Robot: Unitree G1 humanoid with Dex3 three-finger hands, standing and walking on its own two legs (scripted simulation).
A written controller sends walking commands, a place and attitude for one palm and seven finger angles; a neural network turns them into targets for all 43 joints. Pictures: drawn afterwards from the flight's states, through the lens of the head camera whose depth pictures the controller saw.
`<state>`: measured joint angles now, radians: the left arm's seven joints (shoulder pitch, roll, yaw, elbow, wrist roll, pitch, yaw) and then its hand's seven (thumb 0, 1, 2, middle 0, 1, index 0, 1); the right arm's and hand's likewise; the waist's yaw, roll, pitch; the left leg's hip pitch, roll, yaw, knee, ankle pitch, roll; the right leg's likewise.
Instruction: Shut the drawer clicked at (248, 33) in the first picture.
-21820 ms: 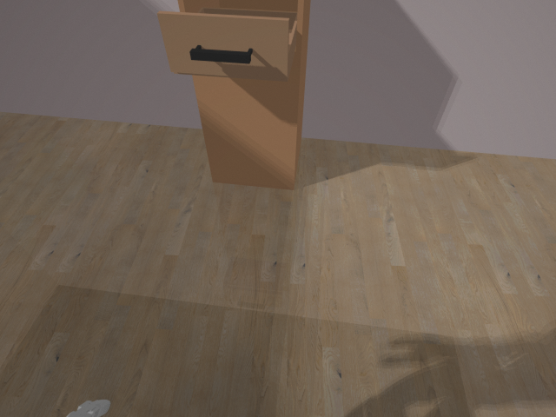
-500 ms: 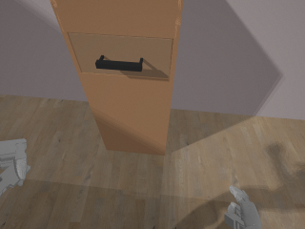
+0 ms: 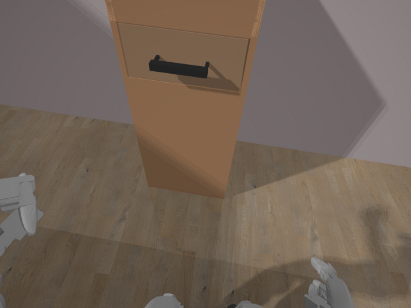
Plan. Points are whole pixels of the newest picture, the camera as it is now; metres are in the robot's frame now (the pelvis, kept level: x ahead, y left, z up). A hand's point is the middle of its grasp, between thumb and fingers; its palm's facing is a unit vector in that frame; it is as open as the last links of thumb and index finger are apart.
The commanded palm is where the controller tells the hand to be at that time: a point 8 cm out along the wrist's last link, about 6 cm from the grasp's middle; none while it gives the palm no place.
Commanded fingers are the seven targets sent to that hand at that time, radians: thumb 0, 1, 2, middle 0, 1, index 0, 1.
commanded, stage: step back with the hand held close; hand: left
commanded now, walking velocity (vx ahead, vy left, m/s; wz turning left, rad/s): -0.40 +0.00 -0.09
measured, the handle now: (180, 65) +0.77 +0.12 +0.06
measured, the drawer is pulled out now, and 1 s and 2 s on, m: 0.00 0.00 0.00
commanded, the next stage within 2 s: stop stepping back and stand still in 0.24 s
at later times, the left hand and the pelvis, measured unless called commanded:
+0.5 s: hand (20, 277) +0.13 +0.21 +0.18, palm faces +0.22 -0.85 -0.49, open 3.2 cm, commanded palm +0.05 +0.26 +0.20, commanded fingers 0.00 0.90 0.90 -1.40 -1.60 -1.40 -1.60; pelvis -0.10 -0.01 +0.02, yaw -5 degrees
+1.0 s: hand out of the picture +0.04 +0.22 +0.18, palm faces +0.37 -0.80 -0.46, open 3.3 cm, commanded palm -0.02 +0.26 +0.20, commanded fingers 0.00 0.90 0.90 -1.40 -1.60 -1.40 -1.60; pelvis -0.16 -0.01 +0.01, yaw -2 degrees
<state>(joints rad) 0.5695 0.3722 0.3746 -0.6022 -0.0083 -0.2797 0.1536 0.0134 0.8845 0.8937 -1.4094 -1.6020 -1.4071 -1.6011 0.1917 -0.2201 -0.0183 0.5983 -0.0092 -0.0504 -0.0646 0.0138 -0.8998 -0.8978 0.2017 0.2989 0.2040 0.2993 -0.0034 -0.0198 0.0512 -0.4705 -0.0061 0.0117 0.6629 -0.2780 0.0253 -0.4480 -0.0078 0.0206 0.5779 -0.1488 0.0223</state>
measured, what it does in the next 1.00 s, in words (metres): walks backwards: right foot, then left foot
